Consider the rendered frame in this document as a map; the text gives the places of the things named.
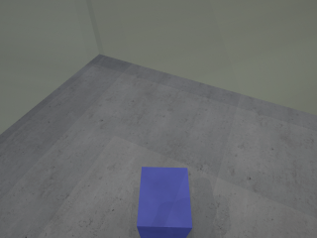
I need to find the carton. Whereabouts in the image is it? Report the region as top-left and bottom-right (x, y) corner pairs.
(137, 167), (193, 238)

